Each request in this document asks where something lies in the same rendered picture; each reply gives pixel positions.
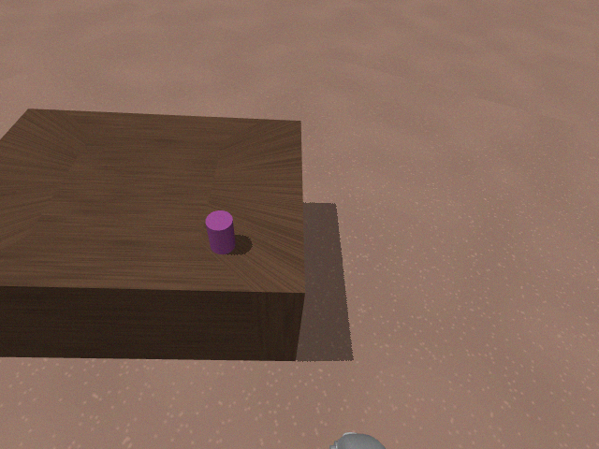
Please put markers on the can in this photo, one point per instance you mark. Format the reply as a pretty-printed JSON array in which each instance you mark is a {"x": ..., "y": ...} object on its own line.
[{"x": 220, "y": 231}]

